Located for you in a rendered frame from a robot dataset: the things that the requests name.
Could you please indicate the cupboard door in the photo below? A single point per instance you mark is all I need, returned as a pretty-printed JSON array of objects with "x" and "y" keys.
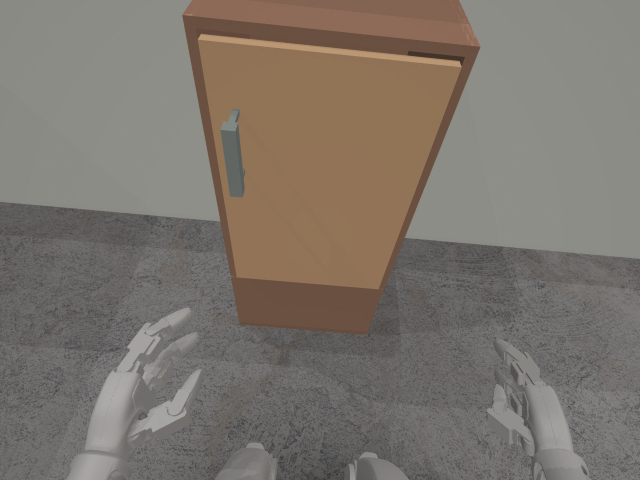
[{"x": 333, "y": 142}]

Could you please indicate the robot right thigh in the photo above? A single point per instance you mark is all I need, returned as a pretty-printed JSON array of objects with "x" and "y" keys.
[{"x": 368, "y": 468}]

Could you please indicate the robot right hand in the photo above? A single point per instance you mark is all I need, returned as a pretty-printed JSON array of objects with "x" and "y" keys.
[{"x": 533, "y": 400}]

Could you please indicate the robot right forearm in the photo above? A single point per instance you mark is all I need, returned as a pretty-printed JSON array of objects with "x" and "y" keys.
[{"x": 558, "y": 464}]

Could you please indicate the robot left forearm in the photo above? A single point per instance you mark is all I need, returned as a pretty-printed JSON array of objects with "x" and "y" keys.
[{"x": 99, "y": 465}]

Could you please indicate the robot right shin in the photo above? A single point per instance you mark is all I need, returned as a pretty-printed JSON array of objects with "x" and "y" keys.
[{"x": 368, "y": 454}]

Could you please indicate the handle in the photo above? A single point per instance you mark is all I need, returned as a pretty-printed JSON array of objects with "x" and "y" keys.
[{"x": 232, "y": 154}]

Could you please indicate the robot left hand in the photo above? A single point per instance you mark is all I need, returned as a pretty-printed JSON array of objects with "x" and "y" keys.
[{"x": 129, "y": 390}]

